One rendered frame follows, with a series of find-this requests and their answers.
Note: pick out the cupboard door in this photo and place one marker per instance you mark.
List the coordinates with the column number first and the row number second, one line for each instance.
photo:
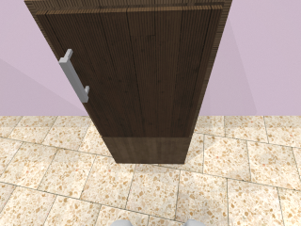
column 144, row 67

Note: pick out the handle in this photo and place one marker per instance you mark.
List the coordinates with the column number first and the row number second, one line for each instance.
column 73, row 78

